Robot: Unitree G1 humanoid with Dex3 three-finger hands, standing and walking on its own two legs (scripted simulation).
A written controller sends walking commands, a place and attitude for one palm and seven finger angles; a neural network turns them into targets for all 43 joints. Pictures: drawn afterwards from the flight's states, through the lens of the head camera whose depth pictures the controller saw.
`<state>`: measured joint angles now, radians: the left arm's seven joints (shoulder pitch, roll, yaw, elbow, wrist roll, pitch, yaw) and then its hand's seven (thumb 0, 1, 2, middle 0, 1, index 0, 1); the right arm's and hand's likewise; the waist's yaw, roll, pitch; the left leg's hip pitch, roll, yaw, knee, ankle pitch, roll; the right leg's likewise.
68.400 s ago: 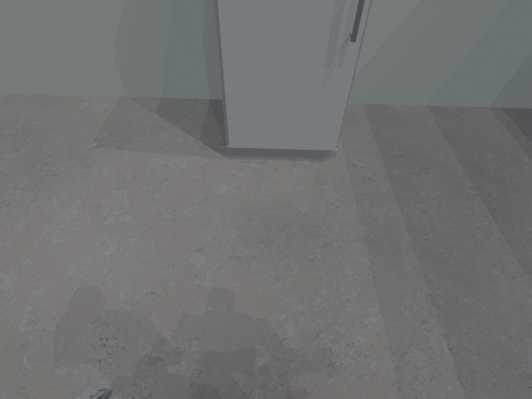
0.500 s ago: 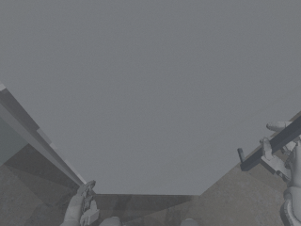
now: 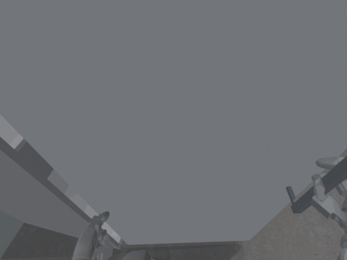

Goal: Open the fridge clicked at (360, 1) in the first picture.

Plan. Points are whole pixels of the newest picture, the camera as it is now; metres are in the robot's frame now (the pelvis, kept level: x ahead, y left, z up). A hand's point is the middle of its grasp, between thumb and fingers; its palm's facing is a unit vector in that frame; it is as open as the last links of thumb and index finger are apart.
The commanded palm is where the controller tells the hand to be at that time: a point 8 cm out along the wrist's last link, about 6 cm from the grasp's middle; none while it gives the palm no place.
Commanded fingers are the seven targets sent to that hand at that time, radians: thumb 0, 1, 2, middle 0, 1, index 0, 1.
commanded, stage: stop walking and hold the door back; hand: right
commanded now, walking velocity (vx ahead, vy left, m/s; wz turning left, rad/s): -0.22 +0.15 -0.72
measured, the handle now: (321, 174) +0.29 -0.28 +0.08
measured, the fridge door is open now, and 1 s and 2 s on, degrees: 75 75 73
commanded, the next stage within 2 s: loosen the grip on the handle in 0.98 s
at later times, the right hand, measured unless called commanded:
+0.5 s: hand (319, 198) +0.24 -0.25 +0.08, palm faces +0.53 +0.81 -0.24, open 5.5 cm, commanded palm +0.19 -0.29 +0.08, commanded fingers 0.00 -0.90 -0.90 0.45 1.40 0.45 1.40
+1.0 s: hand (315, 187) +0.26 -0.25 +0.09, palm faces +0.47 +0.84 -0.25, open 5.4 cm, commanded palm +0.20 -0.30 +0.08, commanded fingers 0.00 -0.90 -0.90 0.45 1.40 0.45 1.40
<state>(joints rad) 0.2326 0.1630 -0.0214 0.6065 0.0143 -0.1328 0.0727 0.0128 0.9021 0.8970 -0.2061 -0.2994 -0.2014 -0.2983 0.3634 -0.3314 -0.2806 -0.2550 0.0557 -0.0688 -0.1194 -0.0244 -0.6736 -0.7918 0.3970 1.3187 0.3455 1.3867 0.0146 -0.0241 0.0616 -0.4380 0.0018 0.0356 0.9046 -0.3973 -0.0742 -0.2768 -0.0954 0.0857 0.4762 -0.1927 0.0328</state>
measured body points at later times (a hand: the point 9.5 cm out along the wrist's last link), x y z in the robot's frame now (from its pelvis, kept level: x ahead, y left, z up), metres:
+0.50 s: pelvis -0.08 +0.07 -0.01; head -0.05 +0.07 +0.44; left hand +0.12 +0.32 -0.10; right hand +0.20 -0.29 +0.10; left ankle -0.01 +0.19 -0.75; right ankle -0.10 -0.06 -0.73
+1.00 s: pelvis -0.09 +0.06 -0.01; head -0.07 +0.07 +0.44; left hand +0.04 +0.31 -0.13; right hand +0.23 -0.29 +0.10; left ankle -0.04 +0.16 -0.75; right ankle -0.09 -0.06 -0.72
